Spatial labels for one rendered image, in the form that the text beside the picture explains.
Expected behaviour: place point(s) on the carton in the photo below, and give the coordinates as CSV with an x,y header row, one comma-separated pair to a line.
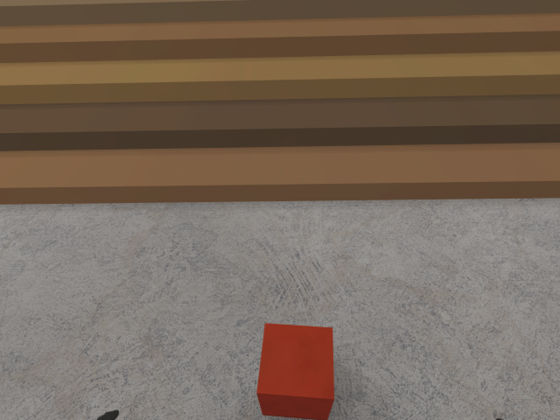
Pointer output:
x,y
296,371

